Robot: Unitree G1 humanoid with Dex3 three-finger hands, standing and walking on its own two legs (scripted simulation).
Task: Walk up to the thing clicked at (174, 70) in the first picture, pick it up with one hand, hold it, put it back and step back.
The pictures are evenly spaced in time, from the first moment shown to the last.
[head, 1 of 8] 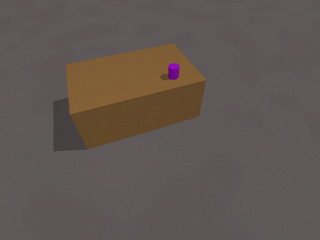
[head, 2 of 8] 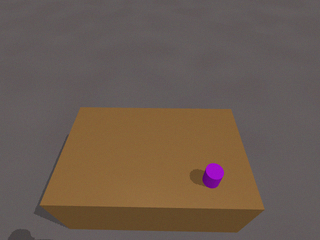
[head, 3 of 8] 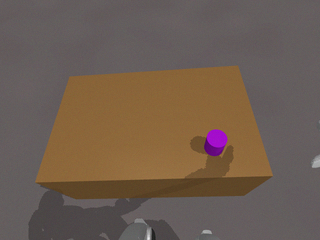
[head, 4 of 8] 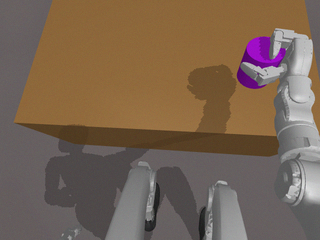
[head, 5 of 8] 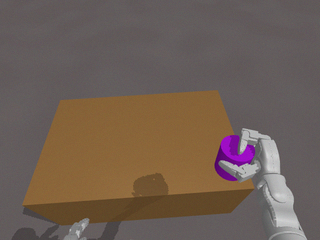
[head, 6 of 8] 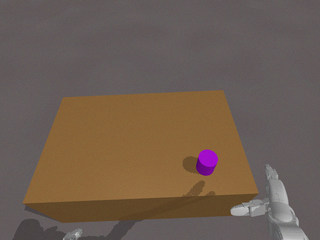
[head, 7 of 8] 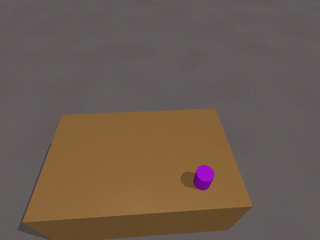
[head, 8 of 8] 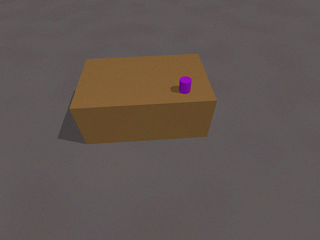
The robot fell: no
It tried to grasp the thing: yes
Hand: right
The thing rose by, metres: 0.33
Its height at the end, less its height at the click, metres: +0.00
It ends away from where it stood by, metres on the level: 0.01
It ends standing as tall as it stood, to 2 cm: yes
